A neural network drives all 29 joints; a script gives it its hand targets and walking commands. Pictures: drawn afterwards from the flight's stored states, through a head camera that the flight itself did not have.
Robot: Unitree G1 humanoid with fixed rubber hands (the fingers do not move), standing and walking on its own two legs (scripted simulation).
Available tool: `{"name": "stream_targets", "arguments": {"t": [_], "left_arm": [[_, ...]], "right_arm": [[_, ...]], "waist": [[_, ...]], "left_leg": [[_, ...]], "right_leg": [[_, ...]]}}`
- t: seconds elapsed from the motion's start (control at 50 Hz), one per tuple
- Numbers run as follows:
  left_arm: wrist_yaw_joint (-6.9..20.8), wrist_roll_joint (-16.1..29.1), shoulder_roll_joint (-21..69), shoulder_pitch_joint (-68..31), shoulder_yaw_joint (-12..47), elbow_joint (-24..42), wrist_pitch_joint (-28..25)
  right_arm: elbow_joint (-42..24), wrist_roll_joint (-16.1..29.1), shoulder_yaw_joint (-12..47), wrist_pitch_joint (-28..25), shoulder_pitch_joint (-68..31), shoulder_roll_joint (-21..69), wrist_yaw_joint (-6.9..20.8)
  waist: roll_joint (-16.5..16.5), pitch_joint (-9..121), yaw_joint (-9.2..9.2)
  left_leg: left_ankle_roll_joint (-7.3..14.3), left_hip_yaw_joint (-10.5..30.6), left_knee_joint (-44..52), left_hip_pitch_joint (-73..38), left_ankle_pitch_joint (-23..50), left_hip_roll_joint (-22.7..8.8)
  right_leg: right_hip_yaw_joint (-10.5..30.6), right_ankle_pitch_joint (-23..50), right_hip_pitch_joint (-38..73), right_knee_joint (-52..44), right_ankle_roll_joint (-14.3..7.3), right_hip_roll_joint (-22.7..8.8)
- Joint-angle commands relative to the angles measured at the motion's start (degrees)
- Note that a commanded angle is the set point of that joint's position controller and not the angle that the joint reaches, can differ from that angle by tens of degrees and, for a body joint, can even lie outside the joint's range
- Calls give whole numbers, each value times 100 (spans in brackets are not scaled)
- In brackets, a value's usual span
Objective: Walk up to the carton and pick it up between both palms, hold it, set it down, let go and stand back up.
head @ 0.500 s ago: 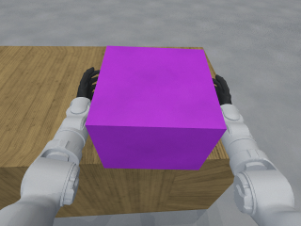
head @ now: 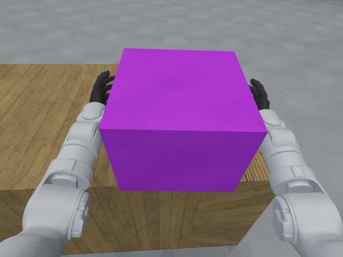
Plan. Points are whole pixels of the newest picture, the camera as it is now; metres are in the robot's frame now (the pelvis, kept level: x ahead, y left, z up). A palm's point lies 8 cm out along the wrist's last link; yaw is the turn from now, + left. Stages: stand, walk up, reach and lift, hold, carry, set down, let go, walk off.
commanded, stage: reach and lift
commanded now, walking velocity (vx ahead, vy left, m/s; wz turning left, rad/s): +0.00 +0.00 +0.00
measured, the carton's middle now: (178, 119) +0.43 +0.01 +0.12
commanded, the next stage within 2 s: hold in 1.00 s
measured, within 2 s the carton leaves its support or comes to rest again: neither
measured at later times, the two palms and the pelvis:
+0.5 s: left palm (98, 96) +0.41 +0.19 +0.20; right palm (265, 107) +0.41 -0.18 +0.19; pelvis +0.00 -0.01 +0.00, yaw +0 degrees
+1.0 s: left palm (94, 89) +0.40 +0.20 +0.22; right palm (267, 100) +0.41 -0.18 +0.21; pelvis +0.00 +0.00 +0.00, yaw +0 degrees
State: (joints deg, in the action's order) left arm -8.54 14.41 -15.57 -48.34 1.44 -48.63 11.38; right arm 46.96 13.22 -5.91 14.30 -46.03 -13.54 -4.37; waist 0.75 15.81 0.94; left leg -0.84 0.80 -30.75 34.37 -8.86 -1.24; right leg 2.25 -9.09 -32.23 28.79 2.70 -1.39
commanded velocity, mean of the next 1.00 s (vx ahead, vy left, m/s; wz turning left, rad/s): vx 0.00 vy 0.00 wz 0.00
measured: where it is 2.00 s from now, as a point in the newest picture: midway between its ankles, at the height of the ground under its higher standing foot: outside the picture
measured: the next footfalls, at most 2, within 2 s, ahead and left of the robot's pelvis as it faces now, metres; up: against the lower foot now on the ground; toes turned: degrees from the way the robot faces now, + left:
none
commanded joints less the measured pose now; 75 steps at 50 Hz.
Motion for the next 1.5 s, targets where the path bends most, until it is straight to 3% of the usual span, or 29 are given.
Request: {"name": "stream_targets", "arguments": {"t": [0.0, 0.04, 0.06, 0.16, 0.24, 0.28, 0.32, 0.34, 0.38, 0.4, 0.42, 0.46, 0.52, 0.54, 0.62, 0.66, 0.7, 0.72, 0.76, 0.84, 1.0, 1.04, 1.16, 1.26, 1.3, 1.32, 1.42, 1.46, 1.48], "left_arm": [[1014, -39, 4424, -4204, 1298, 2543, 297], [1143, -121, 4396, -4014, 990, 2036, 508], [1180, -167, 4494, -4057, 1011, 2305, 554], [1076, -7, 4531, -5035, 1163, 3585, 600], [1199, -231, 4503, -3810, 829, 2103, 954], [1126, -103, 4675, -4521, 1015, 2855, 971], [1127, -54, 4610, -4564, 1058, 2876, 988], [1208, -153, 4361, -4599, 782, 2493, 1001], [1145, -60, 4626, -4562, 1054, 3041, 1017], [1125, 17, 4594, -4691, 1076, 3114, 994], [1141, 15, 4672, -4638, 1151, 3196, 1042], [1057, 21, 4726, -4720, 1340, 3481, 1104], [1139, -261, 4495, -4672, 832, 3070, 1298], [1228, -381, 4396, -4424, 649, 2521, 1399], [1223, -309, 4466, -4771, 708, 2564, 1396], [1255, -312, 4523, -4430, 625, 2496, 1469], [1262, -272, 4543, -4424, 770, 2918, 1431], [1215, -145, 4444, -4575, 892, 3418, 1396], [1244, -261, 4485, -4582, 806, 2913, 1456], [1207, -127, 4516, -4409, 1041, 3838, 1497], [1368, -304, 4563, -4444, 835, 3222, 1777], [1351, -207, 4579, -4295, 891, 3186, 1813], [1420, -196, 4564, -5110, 939, 3193, 1791], [1454, -319, 4516, -4703, 705, 2608, 1846], [1401, -131, 4554, -5315, 1035, 3569, 1773], [1411, -216, 4517, -5050, 897, 3106, 1849], [1408, -325, 4475, -5036, 761, 3118, 1892], [1397, -258, 4664, -4484, 867, 3010, 2015], [1379, -167, 4548, -4695, 898, 3626, 1928]], "right_arm": [[-2353, 892, 2152, 127, -4599, 3759, 908], [-2153, 783, 1975, 203, -4743, 3643, 899], [-2346, 717, 1827, 189, -4896, 3551, 881], [-2819, 966, 1954, 280, -5278, 3776, 914], [-2834, 851, 1927, 469, -5310, 3669, 847], [-3003, 939, 1970, 448, -5725, 3705, 845], [-3011, 938, 1961, 481, -5726, 3701, 860], [-2670, 914, 1876, 602, -5370, 3720, 833], [-3257, 1064, 2059, 534, -5727, 3790, 841], [-3416, 1089, 2142, 514, -5878, 3871, 813], [-3509, 1018, 1916, 569, -5808, 3645, 786], [-3373, 1047, 1940, 613, -5679, 3640, 836], [-2475, 873, 1684, 840, -5161, 3465, 870], [-2451, 845, 1635, 874, -5280, 3511, 869], [-2602, 814, 1528, 850, -5886, 3440, 916], [-2961, 864, 1732, 831, -5964, 3576, 878], [-2960, 939, 1809, 847, -5613, 3628, 834], [-3239, 1126, 2000, 845, -5664, 3715, 805], [-3059, 972, 1849, 910, -5690, 3609, 791], [-3601, 1213, 2105, 972, -5439, 3620, 747], [-3095, 986, 1689, 1149, -5477, 3391, 774], [-3424, 1118, 1781, 1158, -5698, 3422, 756], [-2956, 892, 1455, 1222, -5705, 3405, 788], [-2753, 766, 1373, 1256, -5813, 3441, 804], [-2899, 869, 1463, 1219, -5719, 3527, 812], [-2686, 811, 1298, 1294, -5631, 3313, 818], [-2847, 832, 1439, 1292, -5727, 3427, 833], [-3283, 929, 1544, 1283, -5849, 3422, 793], [-3682, 1070, 1892, 1266, -5870, 3724, 759]], "waist": [[-511, 3019, 220], [-299, 2730, 198], [-424, 2678, 8], [-728, 3769, 132], [-190, 2805, 130], [-346, 3447, 125], [-178, 3498, 128], [-298, 2930, 112], [-543, 3633, 161], [-261, 3679, 177], [-335, 3703, -69], [-695, 3862, 17], [-494, 2992, -86], [-291, 2565, -38], [-363, 2821, -93], [-103, 3028, 80], [-356, 3372, -50], [-431, 3578, 75], [-337, 3210, -1], [-574, 3766, -10], [-359, 3041, -391], [-190, 3290, -242], [-561, 2982, -452], [-336, 2540, -418], [-900, 3386, -450], [-604, 2997, -472], [-413, 2726, -428], [-235, 2959, -426], [-171, 3567, -326]], "left_leg": [[-238, 164, 816, -3225, 887, 236], [-121, 131, 922, -2993, 479, 249], [-145, 146, 913, -3057, 661, 245], [-250, 209, 786, -3400, 986, 278], [-115, 157, 906, -3001, 634, 291], [-158, 161, 876, -3202, 819, 239], [-111, 182, 830, -3255, 693, 248], [-90, 165, 832, -3046, 382, 311], [-155, 192, 786, -3277, 888, 262], [-129, 173, 756, -3221, 889, 303], [-184, 254, 713, -3353, 981, 279], [-294, 321, 707, -3538, 1158, 222], [-242, 280, 884, -3235, 612, 227], [-126, 219, 1009, -3004, 233, 264], [-98, 269, 1085, -2871, -138, 209], [-45, 202, 964, -2913, 310, 255], [-143, 254, 858, -3348, 785, 236], [-150, 174, 815, -3273, 1065, 274], [-172, 212, 848, -3292, 869, 250], [-258, 270, 690, -3569, 1644, 258], [-146, 257, 958, -3257, 698, 235], [-168, 252, 819, -3268, 930, 289], [-169, 301, 1061, -3235, 294, 212], [-85, 298, 1184, -2841, -194, 207], [-180, 305, 1080, -3158, 245, 196], [-173, 301, 1084, -3087, -23, 231], [-108, 270, 1223, -2769, -255, 204], [-121, 326, 1127, -2959, 240, 223], [-91, 212, 941, -3204, 819, 293]], "right_leg": [[-184, 138, 1814, -970, -445, 490], [-195, -76, 1807, -967, -396, 446], [-209, 160, 1819, -961, -393, 452], [-208, 468, 2040, -897, -401, 536], [-183, 343, 2060, -1104, -339, 490], [-188, 442, 2074, -1019, -391, 563], [-193, 320, 1906, -983, -362, 521], [-100, 156, 1975, -1042, -372, 430], [-152, 546, 2016, -948, -389, 541], [-161, 556, 2108, -977, -346, 553], [-181, 727, 2148, -967, -347, 562], [-210, 657, 1848, -940, -424, 611], [-195, 312, 1953, -1005, -427, 557], [-150, 104, 2065, -1114, -387, 486], [-146, -189, 1961, -1114, -416, 483], [-131, 227, 2131, -1076, -402, 511], [-159, 634, 2207, -1046, -412, 560], [-115, 866, 2324, -990, -372, 534], [-178, 631, 2144, -1044, -383, 580], [-139, 1235, 2364, -945, -404, 636], [-109, 793, 2425, -1089, -410, 587], [-107, 851, 2414, -1144, -415, 611], [-140, 313, 2104, -1123, -386, 581], [-82, 64, 2299, -1213, -429, 540], [-134, 488, 2398, -1028, -445, 604], [-115, 97, 2237, -1163, -467, 542], [-112, 118, 2449, -1111, -397, 606], [-89, 528, 2488, -1152, -414, 609], [-32, 1077, 2804, -1062, -381, 611]]}}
